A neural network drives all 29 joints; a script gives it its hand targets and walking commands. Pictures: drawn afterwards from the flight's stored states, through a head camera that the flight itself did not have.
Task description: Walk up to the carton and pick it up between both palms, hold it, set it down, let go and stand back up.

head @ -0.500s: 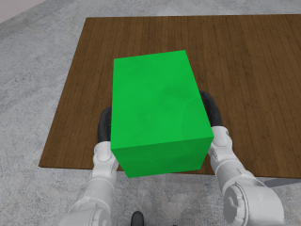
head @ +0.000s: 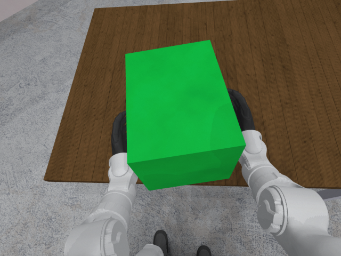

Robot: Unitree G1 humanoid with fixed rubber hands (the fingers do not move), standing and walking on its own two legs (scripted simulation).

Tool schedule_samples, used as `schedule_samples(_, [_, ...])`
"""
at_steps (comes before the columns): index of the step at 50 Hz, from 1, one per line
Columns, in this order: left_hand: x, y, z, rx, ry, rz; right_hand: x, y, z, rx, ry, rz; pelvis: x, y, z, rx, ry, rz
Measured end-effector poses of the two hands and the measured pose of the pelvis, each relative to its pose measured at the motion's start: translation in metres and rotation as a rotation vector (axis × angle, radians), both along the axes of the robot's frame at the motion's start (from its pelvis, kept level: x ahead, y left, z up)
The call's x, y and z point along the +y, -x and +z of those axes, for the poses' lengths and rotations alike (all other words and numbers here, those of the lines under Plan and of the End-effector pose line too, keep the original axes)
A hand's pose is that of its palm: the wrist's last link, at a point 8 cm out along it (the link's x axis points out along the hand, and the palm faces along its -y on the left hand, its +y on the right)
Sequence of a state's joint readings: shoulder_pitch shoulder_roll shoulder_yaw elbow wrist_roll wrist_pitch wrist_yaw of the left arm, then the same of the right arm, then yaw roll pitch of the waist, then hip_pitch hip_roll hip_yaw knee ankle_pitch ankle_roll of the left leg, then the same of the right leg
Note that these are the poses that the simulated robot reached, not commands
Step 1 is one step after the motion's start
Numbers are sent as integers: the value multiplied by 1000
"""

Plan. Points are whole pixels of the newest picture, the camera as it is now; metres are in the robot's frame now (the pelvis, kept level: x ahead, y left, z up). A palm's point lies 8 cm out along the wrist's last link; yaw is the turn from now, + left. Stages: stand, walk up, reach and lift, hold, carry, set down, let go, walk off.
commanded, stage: set down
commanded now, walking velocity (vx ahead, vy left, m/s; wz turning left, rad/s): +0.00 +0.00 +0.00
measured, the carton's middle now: (178, 117) +0.45 +0.04 -0.03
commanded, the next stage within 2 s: none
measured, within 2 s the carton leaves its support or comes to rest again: rests again in 0.54 s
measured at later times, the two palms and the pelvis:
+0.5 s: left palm (120, 144) +0.37 +0.18 -0.04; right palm (241, 122) +0.45 -0.12 -0.03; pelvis -0.01 +0.01 -0.01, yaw -2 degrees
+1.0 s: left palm (115, 141) +0.38 +0.19 -0.02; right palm (240, 115) +0.46 -0.11 -0.02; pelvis -0.02 +0.01 -0.02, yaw -2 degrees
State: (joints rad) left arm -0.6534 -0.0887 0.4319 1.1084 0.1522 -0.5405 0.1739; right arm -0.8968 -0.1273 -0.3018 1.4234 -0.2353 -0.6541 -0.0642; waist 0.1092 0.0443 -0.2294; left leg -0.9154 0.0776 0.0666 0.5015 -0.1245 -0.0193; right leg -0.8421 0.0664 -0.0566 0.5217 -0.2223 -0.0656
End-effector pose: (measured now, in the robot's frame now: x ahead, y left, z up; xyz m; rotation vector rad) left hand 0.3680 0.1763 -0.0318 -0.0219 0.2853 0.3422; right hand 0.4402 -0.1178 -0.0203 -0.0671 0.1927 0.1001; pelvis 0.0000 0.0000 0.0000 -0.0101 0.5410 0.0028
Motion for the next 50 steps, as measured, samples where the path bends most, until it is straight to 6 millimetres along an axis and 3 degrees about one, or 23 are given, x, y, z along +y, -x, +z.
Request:
schedule_samples(18, [2,1,-8,16,-5,-12,-1,3,-8,57,13,8,7,4,-8,8,0,-21])
schedule_samples(25, [3,-6,-6,23,0,-7,2,-8,-13,114,21,6,10,5,-12,18,13,-20])
schedule_samples(35, [11,-17,-5,32,-18,-21,8,-20,-13,112,26,15,12,6,-20,37,27,-12])
schedule_samples(50, [13,-10,7,9,-1,-11,5,-20,-2,75,-1,11,14,18,-21,29,31,-12])
